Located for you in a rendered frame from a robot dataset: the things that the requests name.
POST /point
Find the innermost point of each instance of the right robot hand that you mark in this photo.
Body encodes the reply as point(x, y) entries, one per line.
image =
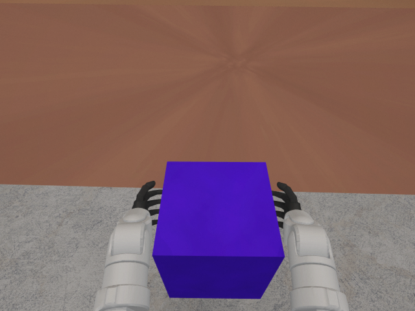
point(290, 199)

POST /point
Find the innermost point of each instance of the left robot hand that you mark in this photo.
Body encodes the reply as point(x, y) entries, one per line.
point(144, 195)

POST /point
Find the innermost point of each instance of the robot left forearm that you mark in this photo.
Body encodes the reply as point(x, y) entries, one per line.
point(124, 285)

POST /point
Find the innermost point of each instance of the robot right forearm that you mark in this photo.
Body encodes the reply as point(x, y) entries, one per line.
point(314, 279)

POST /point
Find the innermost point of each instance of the carton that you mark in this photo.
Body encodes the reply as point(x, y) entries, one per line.
point(217, 234)

